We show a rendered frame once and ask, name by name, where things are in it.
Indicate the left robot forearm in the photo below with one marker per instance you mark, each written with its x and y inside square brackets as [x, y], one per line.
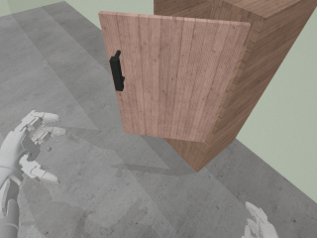
[10, 181]

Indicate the cupboard door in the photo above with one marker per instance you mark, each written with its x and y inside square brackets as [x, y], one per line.
[176, 70]

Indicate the robot right hand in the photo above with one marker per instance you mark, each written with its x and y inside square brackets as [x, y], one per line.
[261, 227]

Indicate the robot left hand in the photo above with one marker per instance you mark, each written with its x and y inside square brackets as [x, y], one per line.
[13, 152]

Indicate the handle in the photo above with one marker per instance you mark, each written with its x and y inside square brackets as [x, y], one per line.
[117, 72]

